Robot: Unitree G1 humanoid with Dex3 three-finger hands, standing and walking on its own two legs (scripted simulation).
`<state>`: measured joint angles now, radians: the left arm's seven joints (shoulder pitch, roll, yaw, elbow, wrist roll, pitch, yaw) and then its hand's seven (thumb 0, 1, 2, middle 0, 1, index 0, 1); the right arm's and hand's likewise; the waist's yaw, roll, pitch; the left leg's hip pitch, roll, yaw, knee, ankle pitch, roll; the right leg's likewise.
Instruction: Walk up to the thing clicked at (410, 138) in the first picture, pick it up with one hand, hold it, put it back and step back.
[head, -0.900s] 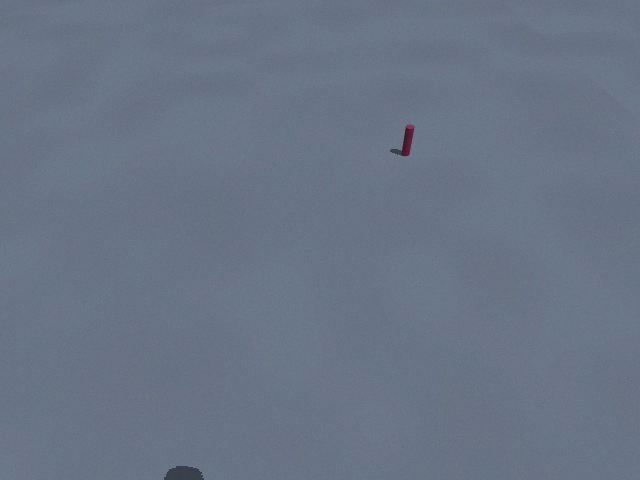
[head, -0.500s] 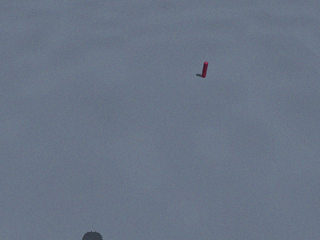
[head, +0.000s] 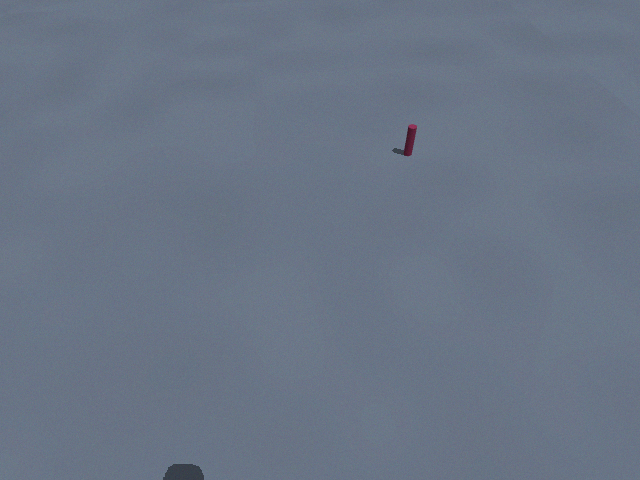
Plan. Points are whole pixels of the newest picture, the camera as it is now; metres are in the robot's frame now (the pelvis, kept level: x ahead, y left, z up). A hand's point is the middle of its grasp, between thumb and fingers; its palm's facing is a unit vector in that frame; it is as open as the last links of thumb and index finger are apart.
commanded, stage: stand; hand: left
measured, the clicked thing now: (410, 140) +1.76 -0.38 -0.70
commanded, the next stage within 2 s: walk up in 0.22 s
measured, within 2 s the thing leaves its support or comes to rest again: neither
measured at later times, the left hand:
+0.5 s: hand (175, 469) +0.17 +0.23 -0.14, palm faces -0.18 -0.90 -0.39, open 7.4 cm
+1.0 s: hand (268, 346) +0.37 +0.13 -0.17, palm faces -0.26 -0.91 -0.34, open 7.4 cm
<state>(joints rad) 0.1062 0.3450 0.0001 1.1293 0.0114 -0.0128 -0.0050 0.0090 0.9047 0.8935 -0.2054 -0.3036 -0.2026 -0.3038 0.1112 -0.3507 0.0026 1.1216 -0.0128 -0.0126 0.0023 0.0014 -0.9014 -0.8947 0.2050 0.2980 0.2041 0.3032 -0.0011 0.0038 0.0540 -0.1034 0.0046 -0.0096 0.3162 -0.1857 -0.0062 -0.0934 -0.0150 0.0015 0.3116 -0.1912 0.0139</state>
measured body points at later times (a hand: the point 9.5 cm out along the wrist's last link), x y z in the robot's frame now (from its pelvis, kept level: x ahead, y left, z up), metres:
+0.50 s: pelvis +0.05 -0.06 -0.01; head +0.05 -0.07 +0.44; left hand +0.18 +0.27 -0.11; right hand +0.05 -0.40 -0.13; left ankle -0.01 +0.12 -0.75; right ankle +0.13 -0.23 -0.73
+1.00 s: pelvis +0.27 -0.13 -0.02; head +0.28 -0.12 +0.42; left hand +0.38 +0.17 -0.15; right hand +0.28 -0.48 -0.12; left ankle +0.41 -0.03 -0.75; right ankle +0.14 -0.24 -0.75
